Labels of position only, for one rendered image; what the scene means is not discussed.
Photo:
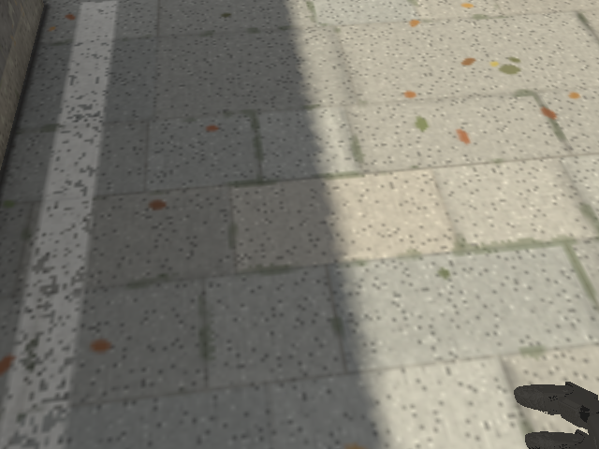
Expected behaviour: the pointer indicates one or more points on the right robot hand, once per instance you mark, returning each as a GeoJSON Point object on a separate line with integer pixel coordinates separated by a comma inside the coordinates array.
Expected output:
{"type": "Point", "coordinates": [574, 403]}

